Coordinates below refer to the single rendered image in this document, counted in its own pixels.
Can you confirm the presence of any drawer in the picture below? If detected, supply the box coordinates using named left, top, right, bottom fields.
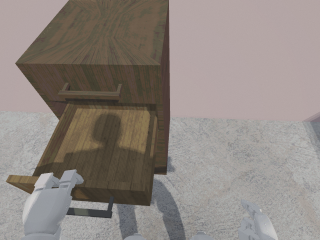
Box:
left=6, top=101, right=159, bottom=206

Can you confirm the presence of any robot left hand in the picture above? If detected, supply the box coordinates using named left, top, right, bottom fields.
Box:
left=22, top=169, right=84, bottom=240

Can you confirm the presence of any robot right hand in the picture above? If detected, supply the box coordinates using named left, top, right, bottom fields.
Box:
left=238, top=199, right=278, bottom=240

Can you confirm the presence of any handle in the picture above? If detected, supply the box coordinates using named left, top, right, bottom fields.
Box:
left=66, top=196, right=114, bottom=219
left=58, top=90, right=121, bottom=100

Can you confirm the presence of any cabinet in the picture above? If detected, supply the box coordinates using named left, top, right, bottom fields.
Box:
left=15, top=0, right=170, bottom=175

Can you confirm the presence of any right robot shin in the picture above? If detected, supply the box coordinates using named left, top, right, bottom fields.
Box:
left=196, top=231, right=206, bottom=235

